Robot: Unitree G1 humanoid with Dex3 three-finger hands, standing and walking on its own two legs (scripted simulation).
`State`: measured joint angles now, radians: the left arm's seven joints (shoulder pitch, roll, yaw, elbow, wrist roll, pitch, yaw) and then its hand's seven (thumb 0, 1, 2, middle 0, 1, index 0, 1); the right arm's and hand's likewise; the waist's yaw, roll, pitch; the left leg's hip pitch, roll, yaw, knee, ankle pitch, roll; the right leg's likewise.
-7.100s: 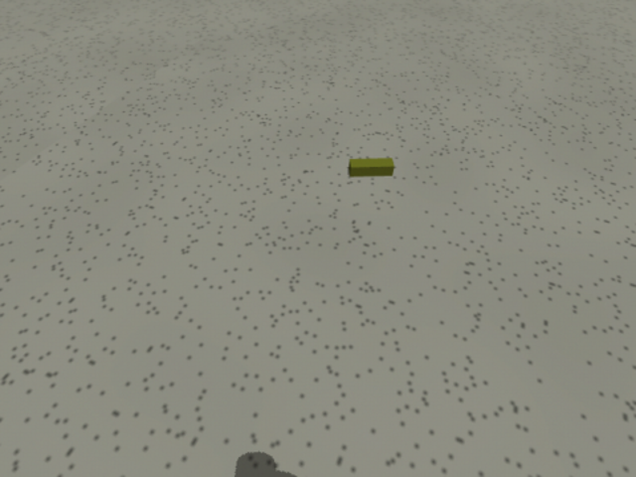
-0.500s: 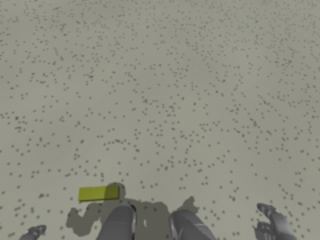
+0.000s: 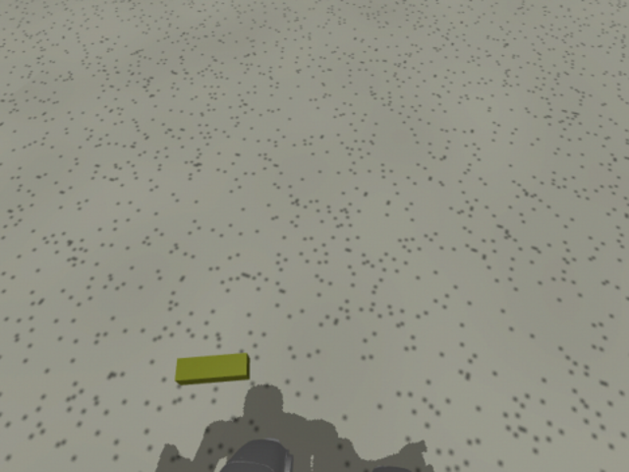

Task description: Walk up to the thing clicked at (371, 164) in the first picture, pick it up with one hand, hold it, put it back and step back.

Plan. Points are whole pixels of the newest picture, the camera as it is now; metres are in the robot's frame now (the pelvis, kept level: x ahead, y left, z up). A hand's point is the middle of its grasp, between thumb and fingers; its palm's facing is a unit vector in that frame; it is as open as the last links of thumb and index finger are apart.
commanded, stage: walk up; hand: left
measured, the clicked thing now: (213, 369) +0.41 +0.33 -0.73
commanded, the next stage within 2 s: none
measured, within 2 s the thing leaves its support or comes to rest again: neither
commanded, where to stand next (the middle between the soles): +0.08 +0.01 m, yaw +4 degrees
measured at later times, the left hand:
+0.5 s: hand out of the picture +0.07 +0.25 -0.13, palm faces +0.09 -0.85 -0.52, open 7.4 cm
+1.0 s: hand out of the picture -0.02 +0.29 -0.15, palm faces +0.12 -0.93 -0.35, open 7.4 cm
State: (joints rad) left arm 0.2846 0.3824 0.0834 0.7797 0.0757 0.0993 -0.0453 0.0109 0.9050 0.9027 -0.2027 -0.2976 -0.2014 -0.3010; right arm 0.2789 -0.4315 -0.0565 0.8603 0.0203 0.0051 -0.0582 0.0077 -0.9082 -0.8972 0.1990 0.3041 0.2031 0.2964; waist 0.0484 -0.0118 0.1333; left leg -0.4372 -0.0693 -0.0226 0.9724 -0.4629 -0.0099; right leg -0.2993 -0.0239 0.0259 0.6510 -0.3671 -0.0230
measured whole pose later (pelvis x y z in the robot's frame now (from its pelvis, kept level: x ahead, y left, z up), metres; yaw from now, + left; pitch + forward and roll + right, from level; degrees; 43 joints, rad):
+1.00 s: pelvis -0.05 +0.00 +0.00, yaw +8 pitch -3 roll -1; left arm 0.27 0.44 0.09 0.94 0.02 0.03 -0.03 0.01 0.91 0.90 -0.20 -0.30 -0.20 -0.30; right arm 0.44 -0.38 -0.05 0.96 -0.04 -0.02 0.03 0.01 -0.91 -0.90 0.20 0.30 0.21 0.30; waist -0.04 -0.07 0.02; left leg -0.17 0.03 -0.01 0.59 -0.40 0.02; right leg -0.57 0.05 0.10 1.15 -0.28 0.02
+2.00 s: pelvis +0.02 +0.00 -0.01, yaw -2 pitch -3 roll +0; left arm 0.27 0.45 0.08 0.88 0.04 0.06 -0.05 0.01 0.91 0.90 -0.20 -0.30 -0.20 -0.30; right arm 0.29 -0.39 -0.05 0.83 -0.03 -0.05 -0.01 0.01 -0.90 -0.90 0.21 0.31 0.21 0.30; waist 0.00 -0.10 0.07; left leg -0.40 0.05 0.02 0.71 -0.28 0.03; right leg -0.33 0.01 0.05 1.00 -0.62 -0.02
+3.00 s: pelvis +0.00 -0.05 -0.01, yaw +5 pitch -2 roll +3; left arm 0.17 0.38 0.06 0.85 0.04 0.05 0.00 0.01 0.91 0.90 -0.20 -0.30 -0.20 -0.30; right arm 0.05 -0.42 -0.04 0.86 0.02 0.04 -0.04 0.01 -0.91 -0.90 0.20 0.30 0.20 0.30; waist 0.06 -0.02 0.20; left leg -0.56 -0.08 -0.08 1.16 -0.52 0.03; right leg -0.40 -0.02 -0.02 0.79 -0.36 -0.07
